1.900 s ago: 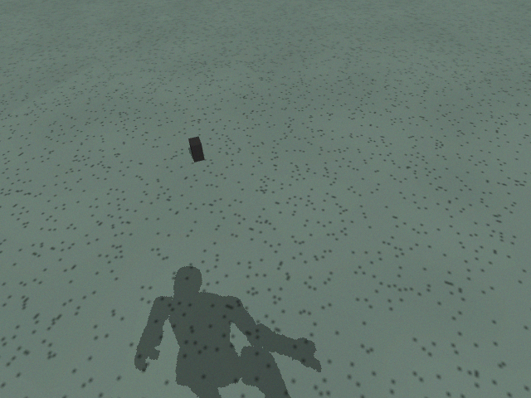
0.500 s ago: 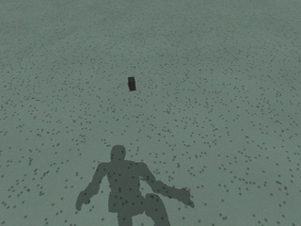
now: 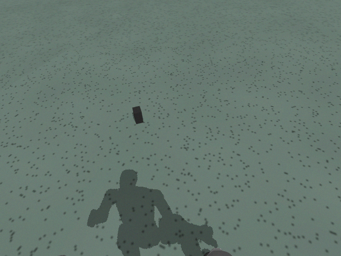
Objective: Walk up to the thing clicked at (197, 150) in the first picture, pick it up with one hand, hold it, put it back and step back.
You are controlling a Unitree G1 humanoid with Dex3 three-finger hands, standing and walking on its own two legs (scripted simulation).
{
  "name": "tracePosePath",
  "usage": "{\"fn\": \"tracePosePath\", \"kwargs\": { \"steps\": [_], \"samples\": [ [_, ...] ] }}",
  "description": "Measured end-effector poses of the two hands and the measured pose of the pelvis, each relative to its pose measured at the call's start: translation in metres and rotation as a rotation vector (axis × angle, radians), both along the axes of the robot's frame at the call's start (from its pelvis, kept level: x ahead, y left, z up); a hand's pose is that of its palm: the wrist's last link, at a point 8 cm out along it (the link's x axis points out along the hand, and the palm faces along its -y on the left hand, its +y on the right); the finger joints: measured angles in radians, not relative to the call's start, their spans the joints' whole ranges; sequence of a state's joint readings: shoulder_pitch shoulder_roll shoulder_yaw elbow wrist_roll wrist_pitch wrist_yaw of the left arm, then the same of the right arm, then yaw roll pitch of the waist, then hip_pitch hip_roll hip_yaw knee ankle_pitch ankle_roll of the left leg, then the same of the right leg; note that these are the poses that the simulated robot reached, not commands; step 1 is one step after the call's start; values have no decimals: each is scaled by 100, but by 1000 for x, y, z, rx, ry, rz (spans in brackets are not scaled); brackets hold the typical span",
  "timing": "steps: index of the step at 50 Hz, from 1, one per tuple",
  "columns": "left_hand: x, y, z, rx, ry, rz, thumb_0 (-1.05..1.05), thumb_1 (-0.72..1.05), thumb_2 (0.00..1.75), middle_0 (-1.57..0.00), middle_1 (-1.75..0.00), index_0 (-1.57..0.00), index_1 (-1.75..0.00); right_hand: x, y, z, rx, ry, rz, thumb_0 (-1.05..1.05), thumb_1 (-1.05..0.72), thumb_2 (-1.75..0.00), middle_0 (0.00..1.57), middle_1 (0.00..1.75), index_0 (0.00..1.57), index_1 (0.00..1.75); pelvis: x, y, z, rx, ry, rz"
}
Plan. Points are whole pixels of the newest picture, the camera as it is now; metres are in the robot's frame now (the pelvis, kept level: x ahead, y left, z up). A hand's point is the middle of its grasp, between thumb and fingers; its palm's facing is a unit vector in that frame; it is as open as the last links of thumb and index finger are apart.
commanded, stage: walk up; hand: left
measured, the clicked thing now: (137, 115) +1.31 +0.27 -0.71
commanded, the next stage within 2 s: none
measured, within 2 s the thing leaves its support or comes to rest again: neither
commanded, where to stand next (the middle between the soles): +0.97 -0.02 m, yaw +2 degrees
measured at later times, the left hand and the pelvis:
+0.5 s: hand (79, 226) +0.27 +0.29 -0.17, palm faces +0.00 -0.95 -0.32, open 7.4 cm; pelvis +0.25 +0.01 -0.01, yaw +2 degrees
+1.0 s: hand (109, 135) +0.59 +0.24 -0.13, palm faces -0.06 -0.92 -0.39, open 7.4 cm; pelvis +0.47 -0.03 -0.01, yaw -1 degrees
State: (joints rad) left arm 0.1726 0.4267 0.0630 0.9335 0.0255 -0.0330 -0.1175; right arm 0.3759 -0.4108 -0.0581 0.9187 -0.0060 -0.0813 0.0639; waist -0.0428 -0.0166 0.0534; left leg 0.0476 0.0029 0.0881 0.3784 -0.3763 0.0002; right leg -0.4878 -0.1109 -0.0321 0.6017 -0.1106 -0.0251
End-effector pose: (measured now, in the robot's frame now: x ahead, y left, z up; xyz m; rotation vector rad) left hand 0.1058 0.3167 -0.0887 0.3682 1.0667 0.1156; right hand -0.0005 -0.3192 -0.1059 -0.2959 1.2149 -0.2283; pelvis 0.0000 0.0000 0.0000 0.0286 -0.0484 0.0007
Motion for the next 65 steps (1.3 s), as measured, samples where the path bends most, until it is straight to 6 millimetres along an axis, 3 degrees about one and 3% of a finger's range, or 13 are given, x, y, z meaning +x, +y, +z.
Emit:
{"fn": "tracePosePath", "kwargs": {
  "steps": [4,7,11,15,21,25,31,37,44,49,52,57,65],
  "samples": [
    [68,-17,-2,33,-87,-2,1,91,90,-20,-30,-20,-30,40,-19,-23,-1,44,1,1,-90,-89,21,30,21,30,48,-19,-17,-25,1,12],
    [95,-29,4,24,-138,18,1,91,90,-20,-30,-20,-30,83,-23,-24,3,49,32,1,-91,-89,20,30,20,30,74,-25,-14,-26,-11,25],
    [105,-36,8,9,-100,45,1,91,90,-20,-30,-20,-30,150,-24,-11,10,-15,81,1,-91,-89,20,30,20,30,108,-26,-3,-37,-9,24],
    [110,-31,2,-1,-24,70,1,90,90,-20,-30,-21,-30,210,-23,5,0,-58,120,1,-91,-89,20,30,20,30,145,-23,4,-50,3,26],
    [127,-4,-20,-23,64,122,1,90,90,-20,-30,-21,-30,294,-11,21,-53,-73,168,1,-91,-90,20,30,20,30,208,-7,-2,-71,14,32],
    [154,19,-43,-22,132,135,1,90,90,-20,-30,-21,-30,347,4,24,-102,-134,173,1,-91,-90,20,30,20,30,253,12,-15,-50,13,24],
    [223,25,-39,-31,148,96,1,91,90,-20,-30,-20,-30,384,22,40,-94,-169,117,1,-91,-89,20,30,20,30,303,20,0,-35,8,4],
    [297,22,-22,-34,114,53,1,91,90,-20,-30,-20,-30,403,22,37,-69,-112,84,1,-91,-89,20,30,21,30,352,19,8,-23,5,-11],
    [397,0,-8,-2,53,6,1,91,90,-20,-30,-20,-30,431,-1,11,-29,-35,34,1,-90,-89,21,30,21,30,416,0,1,-2,7,-17],
    [468,-25,-5,40,-49,-9,1,91,90,-20,-30,-20,-30,471,-26,-19,-12,1,15,1,-91,-89,20,30,21,30,463,-24,-15,-16,-3,-12],
    [489,-38,5,35,-87,7,1,91,90,-20,-30,-20,-30,504,-29,-20,6,4,32,1,-91,-89,20,30,20,30,483,-31,-10,-11,-11,-10],
    [504,-45,13,31,-59,26,1,90,90,-20,-30,-20,-30,559,-31,-8,22,-36,70,1,-91,-89,20,30,20,30,518,-35,2,-23,-1,-7],
    [517,-26,-3,12,26,86,1,90,90,-20,-30,-21,-30,638,-27,9,-19,-22,127,1,-91,-89,20,30,20,30,579,-27,2,-50,11,11]
  ]
}}
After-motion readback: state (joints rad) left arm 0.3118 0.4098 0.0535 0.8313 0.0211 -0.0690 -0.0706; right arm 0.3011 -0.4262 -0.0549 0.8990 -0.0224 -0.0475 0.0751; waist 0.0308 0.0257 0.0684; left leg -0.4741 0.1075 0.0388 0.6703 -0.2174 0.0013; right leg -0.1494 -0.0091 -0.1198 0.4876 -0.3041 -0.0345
